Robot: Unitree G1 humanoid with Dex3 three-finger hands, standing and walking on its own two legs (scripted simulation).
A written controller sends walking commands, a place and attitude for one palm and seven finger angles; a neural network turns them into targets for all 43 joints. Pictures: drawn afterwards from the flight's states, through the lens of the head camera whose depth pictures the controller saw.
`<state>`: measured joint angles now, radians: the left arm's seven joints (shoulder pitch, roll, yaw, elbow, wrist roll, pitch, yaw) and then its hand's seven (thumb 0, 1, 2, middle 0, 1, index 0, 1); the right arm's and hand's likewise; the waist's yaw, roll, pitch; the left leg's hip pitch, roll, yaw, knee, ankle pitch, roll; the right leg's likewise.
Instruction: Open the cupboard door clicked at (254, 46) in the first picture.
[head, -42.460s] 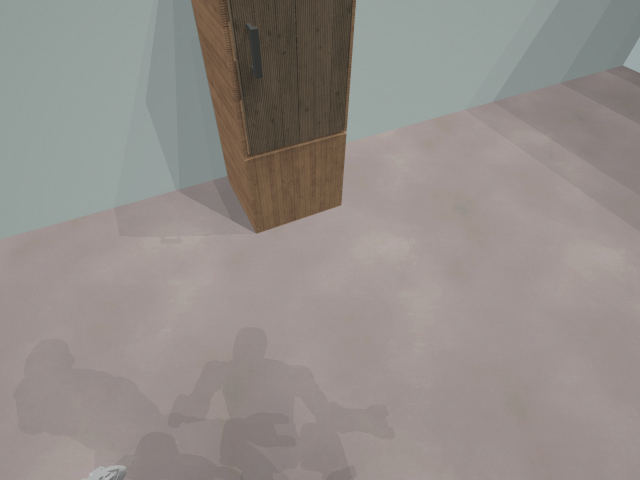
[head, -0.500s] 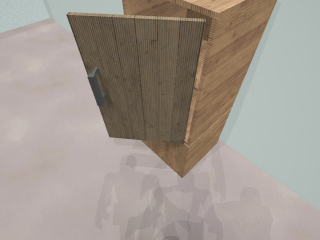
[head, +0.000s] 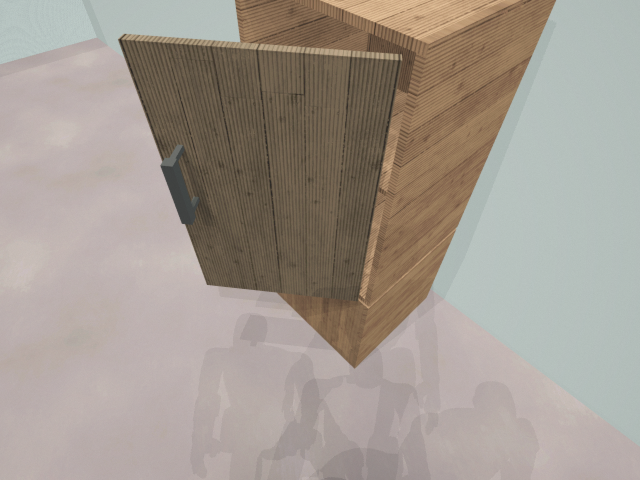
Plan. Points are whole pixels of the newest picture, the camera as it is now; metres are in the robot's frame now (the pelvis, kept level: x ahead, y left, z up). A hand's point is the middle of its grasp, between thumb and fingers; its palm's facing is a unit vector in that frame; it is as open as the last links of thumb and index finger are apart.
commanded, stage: come to a stop and stand still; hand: left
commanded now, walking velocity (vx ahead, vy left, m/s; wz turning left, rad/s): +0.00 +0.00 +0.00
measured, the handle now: (183, 185) +0.56 +0.27 +0.02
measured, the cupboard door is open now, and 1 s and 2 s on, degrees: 40 40 40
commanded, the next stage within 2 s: look again from close up in 0.30 s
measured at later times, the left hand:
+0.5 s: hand out of the picture +0.01 +0.19 -0.18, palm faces +0.00 -0.98 -0.21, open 7.4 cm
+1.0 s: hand out of the picture +0.00 +0.25 -0.18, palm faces -0.04 -0.97 -0.26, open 7.4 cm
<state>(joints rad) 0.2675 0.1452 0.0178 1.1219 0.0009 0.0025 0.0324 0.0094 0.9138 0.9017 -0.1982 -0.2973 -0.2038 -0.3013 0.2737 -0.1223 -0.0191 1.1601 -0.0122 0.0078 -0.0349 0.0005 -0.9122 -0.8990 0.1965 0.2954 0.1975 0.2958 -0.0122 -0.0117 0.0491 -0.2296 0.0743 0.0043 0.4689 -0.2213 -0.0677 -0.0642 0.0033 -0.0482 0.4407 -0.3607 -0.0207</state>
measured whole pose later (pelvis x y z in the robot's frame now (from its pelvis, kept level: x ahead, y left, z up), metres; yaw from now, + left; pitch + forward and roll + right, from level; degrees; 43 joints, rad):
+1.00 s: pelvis -0.02 +0.05 +0.00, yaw -2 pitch +0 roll +0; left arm 0.28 0.23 -0.01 1.03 0.02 0.00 0.04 0.01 0.91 0.90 -0.20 -0.30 -0.20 -0.30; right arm 0.24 -0.19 0.00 1.03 -0.01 0.00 -0.01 0.00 -0.91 -0.90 0.20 0.30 0.20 0.30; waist 0.01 -0.01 0.04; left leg -0.31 0.03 0.06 0.55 -0.24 0.00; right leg -0.15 -0.05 0.00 0.51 -0.36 0.05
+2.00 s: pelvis -0.06 +0.04 -0.08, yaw -1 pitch +12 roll -3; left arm 0.22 0.36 0.37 0.19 -0.38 -0.33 -0.50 0.01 -0.09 0.48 -0.27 -0.93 -0.28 -0.94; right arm 0.30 -0.27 -0.01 0.58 0.05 -0.25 -0.08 0.01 -0.91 -0.90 0.20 0.30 0.20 0.30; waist -0.01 0.02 -0.11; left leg -0.90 0.08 -0.02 1.08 -0.39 0.00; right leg -0.72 -0.01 -0.04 1.05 -0.54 0.03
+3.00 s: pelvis -0.06 +0.03 -0.05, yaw -1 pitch +8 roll -2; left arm -0.03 0.44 0.43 0.42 -0.38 -0.25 -0.58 -0.01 -0.50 0.30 -0.30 -1.20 -0.30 -1.20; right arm 0.31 -0.28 0.03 0.55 0.05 -0.19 -0.10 0.01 -0.91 -0.90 0.20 0.30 0.20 0.30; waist -0.01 0.03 -0.09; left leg -0.74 0.08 -0.02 0.93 -0.33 -0.02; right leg -0.57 0.00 -0.05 0.91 -0.48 0.01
